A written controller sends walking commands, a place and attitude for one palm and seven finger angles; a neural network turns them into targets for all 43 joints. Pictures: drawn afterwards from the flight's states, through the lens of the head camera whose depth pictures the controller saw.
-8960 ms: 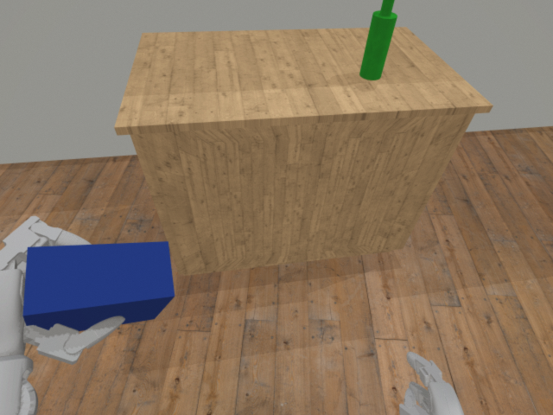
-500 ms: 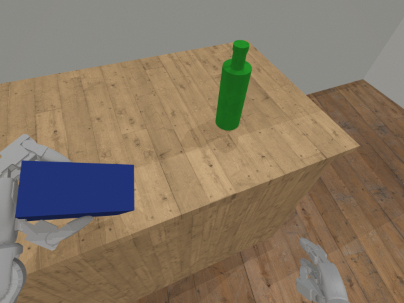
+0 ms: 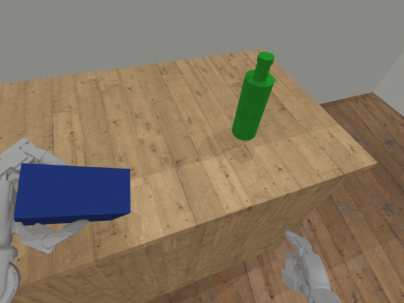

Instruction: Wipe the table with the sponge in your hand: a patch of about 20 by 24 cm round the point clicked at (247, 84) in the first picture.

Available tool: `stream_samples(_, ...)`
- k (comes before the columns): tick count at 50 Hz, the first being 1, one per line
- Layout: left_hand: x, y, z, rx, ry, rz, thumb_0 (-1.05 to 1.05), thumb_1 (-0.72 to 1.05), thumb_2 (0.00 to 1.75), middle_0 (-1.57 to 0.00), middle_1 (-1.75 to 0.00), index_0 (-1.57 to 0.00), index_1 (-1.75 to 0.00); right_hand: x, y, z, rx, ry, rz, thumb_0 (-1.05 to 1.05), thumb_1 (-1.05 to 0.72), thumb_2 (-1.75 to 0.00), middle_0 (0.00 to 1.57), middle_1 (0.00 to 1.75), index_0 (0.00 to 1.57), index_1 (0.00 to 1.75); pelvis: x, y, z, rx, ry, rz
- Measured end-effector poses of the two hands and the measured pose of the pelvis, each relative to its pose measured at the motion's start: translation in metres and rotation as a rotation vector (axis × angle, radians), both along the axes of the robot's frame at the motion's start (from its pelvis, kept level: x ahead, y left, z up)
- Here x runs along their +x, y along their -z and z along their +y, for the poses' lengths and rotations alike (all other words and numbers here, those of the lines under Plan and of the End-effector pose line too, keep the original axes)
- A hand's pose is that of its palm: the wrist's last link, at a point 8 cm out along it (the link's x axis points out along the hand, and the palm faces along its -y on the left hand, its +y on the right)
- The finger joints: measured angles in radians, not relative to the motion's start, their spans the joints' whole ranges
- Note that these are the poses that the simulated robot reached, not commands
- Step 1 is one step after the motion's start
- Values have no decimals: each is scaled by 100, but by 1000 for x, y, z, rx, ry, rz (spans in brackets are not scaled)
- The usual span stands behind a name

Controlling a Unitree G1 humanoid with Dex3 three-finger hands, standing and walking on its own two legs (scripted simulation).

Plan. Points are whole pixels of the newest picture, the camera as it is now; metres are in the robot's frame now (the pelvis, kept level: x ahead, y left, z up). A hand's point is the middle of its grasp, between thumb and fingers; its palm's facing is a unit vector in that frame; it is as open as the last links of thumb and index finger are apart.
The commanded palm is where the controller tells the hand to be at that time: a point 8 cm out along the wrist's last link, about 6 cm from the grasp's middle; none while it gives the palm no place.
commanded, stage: look again from close up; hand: left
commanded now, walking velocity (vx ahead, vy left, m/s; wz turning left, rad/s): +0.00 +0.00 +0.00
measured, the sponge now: (91, 197) +0.24 +0.20 +0.13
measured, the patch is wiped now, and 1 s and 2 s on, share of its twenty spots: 0.00 0.00 0.00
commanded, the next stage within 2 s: turn the palm down, sponge in hand in 0.24 s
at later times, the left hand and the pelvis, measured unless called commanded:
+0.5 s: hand (12, 162) +0.24 +0.28 +0.20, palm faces +0.47 -0.78 -0.42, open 10.5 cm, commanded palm +0.16 +0.28 +0.18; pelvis -0.02 -0.01 -0.01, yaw +1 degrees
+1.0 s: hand (45, 224) +0.18 +0.23 +0.15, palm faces +0.29 -0.55 -0.79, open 10.5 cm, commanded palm +0.14 +0.26 +0.21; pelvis -0.06 -0.07 -0.02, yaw +3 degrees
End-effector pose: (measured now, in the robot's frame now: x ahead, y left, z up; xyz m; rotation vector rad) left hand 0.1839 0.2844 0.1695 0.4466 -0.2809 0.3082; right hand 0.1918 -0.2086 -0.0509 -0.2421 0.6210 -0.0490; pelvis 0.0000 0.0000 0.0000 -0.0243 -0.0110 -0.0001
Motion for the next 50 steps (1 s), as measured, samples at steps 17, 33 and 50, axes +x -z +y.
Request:
stream_samples(17,-17,5,2,-21,-40,38,-2,-53,101,-67,-135,-70,-134,-30,12,-14,-20,37,76,1,-90,-90,20,30,20,30,-9,-1,0,-2,-7,-9)
stream_samples(33,-26,-17,-21,203,-28,268,-2,-53,101,-67,-135,-70,-134,-9,13,-22,45,-68,-52,1,-90,-90,20,30,20,30,-32,12,-22,25,-3,-27)
stream_samples(50,-35,-25,-30,394,-222,375,-2,-53,101,-67,-135,-70,-133,-21,42,-63,27,-34,-13,1,-90,-90,20,30,20,30,-57,23,-67,24,-55,-55)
